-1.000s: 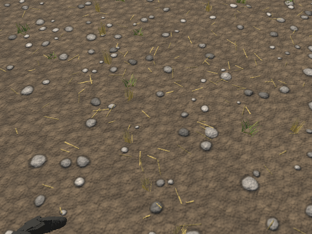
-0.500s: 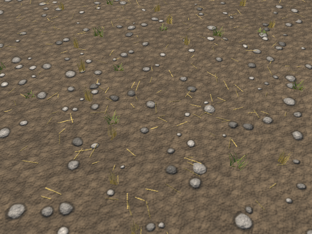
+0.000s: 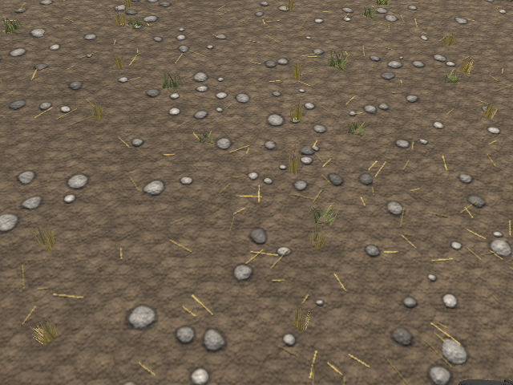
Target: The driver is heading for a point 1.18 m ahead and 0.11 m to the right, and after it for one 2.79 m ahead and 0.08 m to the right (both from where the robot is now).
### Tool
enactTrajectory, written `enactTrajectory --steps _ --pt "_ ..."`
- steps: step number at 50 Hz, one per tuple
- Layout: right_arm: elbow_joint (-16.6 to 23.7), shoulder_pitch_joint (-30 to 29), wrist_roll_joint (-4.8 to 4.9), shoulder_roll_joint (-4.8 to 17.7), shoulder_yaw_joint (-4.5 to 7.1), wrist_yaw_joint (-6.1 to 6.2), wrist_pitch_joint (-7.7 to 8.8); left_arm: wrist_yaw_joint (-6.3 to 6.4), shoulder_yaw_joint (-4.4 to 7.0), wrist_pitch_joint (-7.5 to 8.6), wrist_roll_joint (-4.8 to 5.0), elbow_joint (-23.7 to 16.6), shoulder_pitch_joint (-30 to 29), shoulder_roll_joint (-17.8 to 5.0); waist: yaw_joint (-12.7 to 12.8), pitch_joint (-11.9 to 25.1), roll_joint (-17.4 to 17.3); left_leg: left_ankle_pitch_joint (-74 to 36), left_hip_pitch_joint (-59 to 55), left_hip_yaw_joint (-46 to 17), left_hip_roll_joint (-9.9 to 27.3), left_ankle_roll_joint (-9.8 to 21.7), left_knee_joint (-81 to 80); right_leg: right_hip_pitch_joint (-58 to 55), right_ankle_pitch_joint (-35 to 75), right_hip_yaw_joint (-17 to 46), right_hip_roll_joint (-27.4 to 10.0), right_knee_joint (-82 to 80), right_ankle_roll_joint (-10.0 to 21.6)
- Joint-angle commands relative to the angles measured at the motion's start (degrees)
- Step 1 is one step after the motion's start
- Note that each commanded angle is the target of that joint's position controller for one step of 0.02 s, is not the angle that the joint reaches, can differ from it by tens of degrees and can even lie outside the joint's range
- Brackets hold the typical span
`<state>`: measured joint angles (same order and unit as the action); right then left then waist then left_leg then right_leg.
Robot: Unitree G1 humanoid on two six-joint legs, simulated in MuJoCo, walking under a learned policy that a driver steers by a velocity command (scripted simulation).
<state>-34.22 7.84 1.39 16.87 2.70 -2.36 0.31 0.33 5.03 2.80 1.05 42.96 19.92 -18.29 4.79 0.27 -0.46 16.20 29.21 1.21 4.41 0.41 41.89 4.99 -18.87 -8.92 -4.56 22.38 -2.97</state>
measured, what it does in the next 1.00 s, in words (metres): walks ahead: left foot, then right foot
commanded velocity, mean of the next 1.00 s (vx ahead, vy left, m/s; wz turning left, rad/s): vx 0.47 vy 0.00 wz -0.12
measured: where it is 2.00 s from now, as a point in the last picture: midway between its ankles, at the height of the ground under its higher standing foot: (329, 203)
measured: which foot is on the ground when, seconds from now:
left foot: up 0.00-0.02, down 0.04-0.58, up 0.60-0.98, down 1.00-1.00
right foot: down 0.00-0.04, up 0.06-0.54, down 0.56-1.00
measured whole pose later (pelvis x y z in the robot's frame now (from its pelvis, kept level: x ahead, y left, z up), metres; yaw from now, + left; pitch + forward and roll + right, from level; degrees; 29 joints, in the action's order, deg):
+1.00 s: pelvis +0.58 +0.08 -0.01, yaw -12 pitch +2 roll -2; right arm -34.6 4.3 0.2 16.6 1.1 -0.5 6.6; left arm 0.5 3.9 1.8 1.5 42.8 21.6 -17.4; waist 5.0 -0.4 -2.0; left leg 1.9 27.4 -5.3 0.6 -1.7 27.4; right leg 5.8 -24.3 13.1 6.8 28.9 2.3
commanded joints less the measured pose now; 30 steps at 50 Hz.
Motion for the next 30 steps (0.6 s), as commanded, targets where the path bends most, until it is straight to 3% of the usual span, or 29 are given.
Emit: enactTrajectory --steps 1,2,3,4,5,6,7,8,10,13,16,19,22,23,25,26,27,28,29,30 --pt "2.04 4.86 -0.09 6.13 2.60 0.13 0.21 -0.44 2.13 0.68 0.57 -3.52 -4.72 -9.13 -6.28 0.68 4.87 -1.50 -16.27 6.13 -5.53 2.93 -6.81 9.70 6.39 4.05 -10.16 0.54 8.91" --pt "-0.14 13.05 0.40 9.53 4.62 0.70 0.00 -0.49 1.10 0.84 -0.37 -3.30 -3.69 -6.28 -10.06 4.62 0.46 -0.94 -27.38 3.68 -6.43 5.14 -8.64 13.99 12.70 -0.52 -7.02 14.96 6.50" --pt "-0.47 19.85 0.19 17.40 6.41 1.70 0.07 -0.28 -0.49 1.34 -2.45 -6.80 -5.56 -1.32 -11.36 5.84 -16.25 3.64 -38.63 -23.79 8.04 12.64 -17.24 32.78 -6.43 -3.11 -0.17 40.43 1.10" --pt "1.78 19.15 -0.07 18.46 5.77 1.10 1.65 -0.05 -0.82 2.94 -1.19 -9.74 -7.92 -2.13 -11.30 11.21 -17.20 18.35 -43.23 -50.95 15.43 21.20 -29.33 46.38 -15.11 10.28 6.31 52.55 0.37" --pt "1.72 17.20 -0.27 13.40 4.35 0.73 2.85 -0.50 0.16 4.07 1.14 -10.02 -10.69 -6.57 -11.63 6.62 -10.21 19.57 -41.82 -46.65 16.20 20.44 -30.58 51.81 -10.34 13.71 2.63 55.66 1.95" --pt "1.54 15.60 -0.58 10.63 3.46 0.70 3.45 -0.72 0.15 4.76 1.13 -9.59 -10.96 -7.18 -10.06 3.70 -8.30 14.93 -37.21 -39.99 14.26 18.67 -29.03 50.56 -4.95 13.61 0.61 52.82 3.48" --pt "1.97 12.26 -0.78 8.95 2.92 0.79 3.48 -0.47 0.09 4.99 -0.37 -8.43 -10.25 -6.70 -7.83 1.80 -3.95 7.70 -31.80 -33.83 11.71 16.59 -27.73 46.72 -0.59 13.75 -1.30 48.50 3.63" --pt "2.32 9.51 -1.17 7.87 2.45 0.96 3.40 -0.45 0.31 4.87 -1.62 -7.86 -9.76 -6.72 -5.95 0.63 -4.20 1.09 -26.97 -28.88 9.18 15.43 -28.01 42.46 2.48 14.01 -2.19 43.64 3.41" --pt "2.21 7.37 -1.70 7.08 2.04 1.66 3.57 -1.05 0.14 4.01 -1.93 -6.34 -8.69 -5.66 -4.19 0.79 -4.72 -8.96 -23.26 -23.06 6.98 14.83 -29.47 37.96 7.02 12.45 -1.63 39.41 2.23" --pt "-0.30 9.33 -1.23 7.43 2.00 2.52 4.07 -1.39 -1.11 2.93 -1.72 -5.45 -11.84 -2.91 -5.33 -0.12 -2.82 -21.27 -22.83 -14.23 5.09 12.99 -30.19 36.74 16.07 10.59 -1.04 29.00 0.62" --pt "-2.90 12.31 -1.03 8.17 2.01 2.96 4.23 -2.16 -2.35 3.00 -0.69 -6.30 -18.25 -0.72 -8.09 -1.81 -3.75 -21.11 -21.88 -8.81 3.64 10.43 -31.70 32.85 26.08 8.75 0.51 17.19 1.21" --pt "-5.28 14.95 -0.96 8.92 2.18 2.86 4.55 -3.25 -2.71 3.22 0.29 -7.51 -23.22 -0.77 -10.02 -4.66 -3.25 -16.24 -24.03 -7.69 5.60 10.19 -33.82 32.10 29.85 8.54 1.24 10.97 2.97" --pt "-7.24 16.24 -1.02 9.00 2.39 2.81 4.10 -4.43 -2.74 3.46 0.39 -8.65 -25.48 -1.20 -10.23 -5.90 -2.38 -21.09 -31.15 -6.05 8.15 9.83 -31.94 34.81 25.77 8.81 2.20 7.68 5.47" --pt "-7.64 16.32 -1.01 9.17 2.51 2.95 3.79 -4.81 -2.72 3.55 0.31 -8.92 -25.60 -1.31 -9.95 -5.57 -2.39 -25.65 -33.42 -5.19 8.71 9.43 -30.33 34.79 23.28 8.57 2.91 7.10 6.39" --pt "-7.52 15.54 -1.20 10.20 2.76 3.48 3.11 -5.09 -2.07 3.48 -0.04 -8.63 -22.82 -2.62 -7.98 -1.92 -4.15 -46.18 -36.63 -3.04 8.50 8.04 -23.98 29.31 17.58 6.06 6.14 7.43 8.40" --pt "-7.29 15.30 -1.47 10.77 2.86 3.83 2.61 -4.86 -1.26 3.22 -0.20 -7.80 -18.95 -4.13 -5.98 1.60 -5.48 -58.15 -38.02 -2.13 7.98 7.24 -18.03 24.09 14.58 4.33 8.31 8.32 9.61" --pt "-6.79 14.04 -1.67 11.02 2.73 4.15 1.98 -4.41 -0.02 2.98 -0.19 -6.04 -11.12 -6.24 -1.56 6.34 -5.16 -64.98 -35.98 0.14 6.26 5.73 -7.34 13.61 15.60 3.07 10.25 6.66 11.39" --pt "-5.55 13.71 -2.28 10.58 2.28 4.59 2.07 -3.62 1.07 2.51 -0.19 -4.75 -1.81 -9.05 2.76 12.31 -2.97 -54.61 -23.30 0.72 5.34 3.76 7.28 -4.74 18.01 11.70 4.40 8.18 14.64" --pt "-3.82 20.59 -2.98 3.69 0.09 3.54 3.29 -3.37 2.52 2.42 -0.25 -4.31 3.80 -14.68 -0.50 20.90 12.07 -9.93 3.41 0.13 -5.93 -1.84 33.37 -29.05 8.02 43.37 -11.92 6.96 27.06" --pt "-4.26 17.82 -2.30 6.49 0.13 2.73 5.17 -3.03 1.42 2.12 0.78 -3.62 4.94 -9.47 1.88 24.99 9.45 13.76 11.00 -8.36 -8.81 -1.37 39.23 -33.12 1.04 56.18 -13.71 -2.00 27.09"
